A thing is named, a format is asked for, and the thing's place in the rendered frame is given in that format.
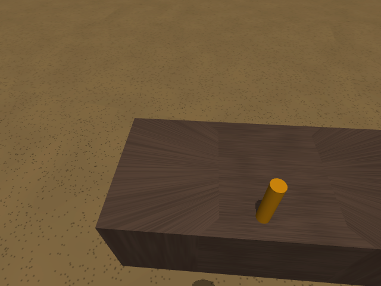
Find can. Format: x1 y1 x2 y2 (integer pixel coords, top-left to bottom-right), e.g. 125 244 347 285
255 178 288 223

